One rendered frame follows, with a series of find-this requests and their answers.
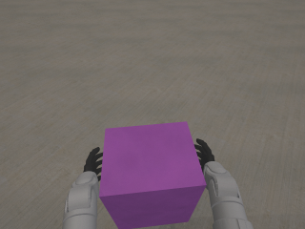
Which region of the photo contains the robot right hand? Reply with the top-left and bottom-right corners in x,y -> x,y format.
194,138 -> 215,173

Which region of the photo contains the carton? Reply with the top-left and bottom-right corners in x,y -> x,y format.
99,121 -> 207,229

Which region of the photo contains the robot left forearm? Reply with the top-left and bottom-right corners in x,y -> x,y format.
62,171 -> 100,229

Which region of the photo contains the robot left hand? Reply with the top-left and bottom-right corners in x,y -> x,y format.
83,147 -> 103,181

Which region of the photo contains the robot right forearm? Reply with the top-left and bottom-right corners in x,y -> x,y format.
203,161 -> 254,229

